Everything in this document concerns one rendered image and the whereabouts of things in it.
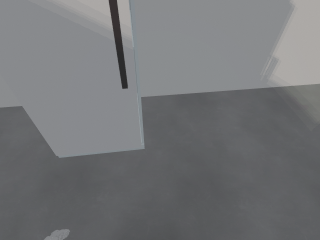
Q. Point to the handle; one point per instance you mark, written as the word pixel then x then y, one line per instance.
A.
pixel 118 42

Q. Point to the left robot hand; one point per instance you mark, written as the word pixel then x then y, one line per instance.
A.
pixel 58 234

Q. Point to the fridge door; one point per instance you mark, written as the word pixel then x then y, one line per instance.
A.
pixel 59 59

